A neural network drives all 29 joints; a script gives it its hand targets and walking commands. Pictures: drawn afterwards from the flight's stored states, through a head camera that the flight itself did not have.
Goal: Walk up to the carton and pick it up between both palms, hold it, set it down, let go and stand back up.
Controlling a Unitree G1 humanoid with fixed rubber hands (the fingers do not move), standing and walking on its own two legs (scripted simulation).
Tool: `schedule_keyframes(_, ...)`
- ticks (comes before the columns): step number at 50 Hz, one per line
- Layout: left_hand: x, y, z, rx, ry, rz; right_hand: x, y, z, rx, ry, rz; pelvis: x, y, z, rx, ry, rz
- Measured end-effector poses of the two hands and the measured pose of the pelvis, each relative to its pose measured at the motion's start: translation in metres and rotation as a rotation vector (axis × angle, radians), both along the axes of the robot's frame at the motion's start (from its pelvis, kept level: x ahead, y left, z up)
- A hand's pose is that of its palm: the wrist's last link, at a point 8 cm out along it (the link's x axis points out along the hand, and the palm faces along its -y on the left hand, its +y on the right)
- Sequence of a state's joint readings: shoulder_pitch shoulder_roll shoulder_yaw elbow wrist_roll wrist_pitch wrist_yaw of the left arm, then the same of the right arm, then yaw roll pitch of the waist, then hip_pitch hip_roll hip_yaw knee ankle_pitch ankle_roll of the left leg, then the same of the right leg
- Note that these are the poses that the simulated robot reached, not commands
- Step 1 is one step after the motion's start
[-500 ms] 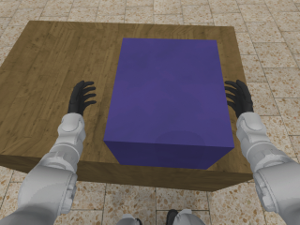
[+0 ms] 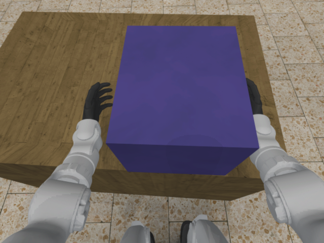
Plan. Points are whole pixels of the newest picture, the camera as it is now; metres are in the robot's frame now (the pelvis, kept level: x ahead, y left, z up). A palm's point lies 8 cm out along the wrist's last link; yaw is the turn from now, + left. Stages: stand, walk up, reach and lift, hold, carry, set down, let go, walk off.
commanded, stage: reach and lift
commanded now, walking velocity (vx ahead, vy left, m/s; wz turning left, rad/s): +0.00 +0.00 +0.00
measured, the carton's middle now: (178, 103) +0.47 -0.03 +0.00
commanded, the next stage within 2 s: none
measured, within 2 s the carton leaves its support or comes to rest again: neither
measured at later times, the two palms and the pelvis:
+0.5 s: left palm (103, 113) +0.44 +0.16 +0.02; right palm (250, 112) +0.43 -0.21 +0.01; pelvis +0.00 +0.00 +0.00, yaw +0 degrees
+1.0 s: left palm (104, 113) +0.44 +0.16 +0.02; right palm (250, 112) +0.43 -0.20 +0.01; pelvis +0.00 +0.00 +0.00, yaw +2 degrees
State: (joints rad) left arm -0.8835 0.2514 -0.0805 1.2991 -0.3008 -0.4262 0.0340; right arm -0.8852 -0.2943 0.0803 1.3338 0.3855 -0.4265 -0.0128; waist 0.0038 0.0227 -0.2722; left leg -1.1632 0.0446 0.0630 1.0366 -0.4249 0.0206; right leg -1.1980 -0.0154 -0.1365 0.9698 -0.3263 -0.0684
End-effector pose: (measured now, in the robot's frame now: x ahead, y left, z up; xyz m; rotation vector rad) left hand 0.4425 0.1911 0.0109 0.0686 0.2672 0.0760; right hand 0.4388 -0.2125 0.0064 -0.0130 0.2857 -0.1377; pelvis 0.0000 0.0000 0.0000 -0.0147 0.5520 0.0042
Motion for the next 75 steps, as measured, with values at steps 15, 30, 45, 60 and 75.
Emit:
schedule_keyframes(15, -0.002, -0.032, 0.002, -0.016, 0.001, -0.028, -0.007, 0.006, 0.004, -0.007, 0.005, -0.041, -0.002, 0.004, 0.002, -0.001, -0.024, -0.011)
schedule_keyframes(30, -0.001, -0.03, 0.005, -0.006, -0.012, -0.016, -0.007, 0.007, 0.003, 0.004, 0.002, -0.053, -0.005, 0.001, -0.004, 0.005, -0.028, -0.005)
schedule_keyframes(45, -0.001, -0.031, 0.007, -0.002, -0.029, -0.04, -0.007, 0.008, 0.004, -0.013, 0.001, -0.053, -0.004, -0.004, -0.002, 0.008, -0.028, 0.013)
schedule_keyframes(60, -0.01, -0.029, 0.007, -0.031, -0.047, -0.023, -0.009, 0.011, 0.008, -0.062, -0.018, -0.013, 0.011, -0.002, 0.024, -0.002, -0.066, 0.036)
schedule_keyframes(75, -0.008, -0.029, 0.003, -0.051, -0.04, -0.02, -0.008, 0.01, 0.007, -0.095, -0.005, -0.005, 0.036, 0.003, 0.043, -0.017, -0.057, 0.025)
